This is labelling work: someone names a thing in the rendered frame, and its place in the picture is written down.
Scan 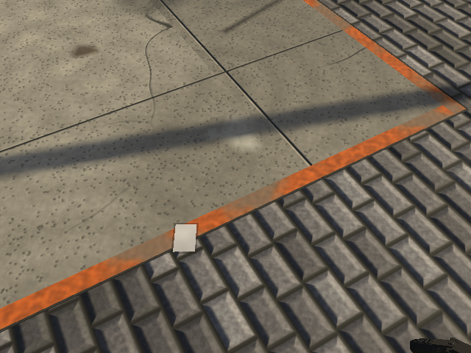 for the robot right hand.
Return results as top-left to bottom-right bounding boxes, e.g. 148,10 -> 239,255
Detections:
410,338 -> 471,353

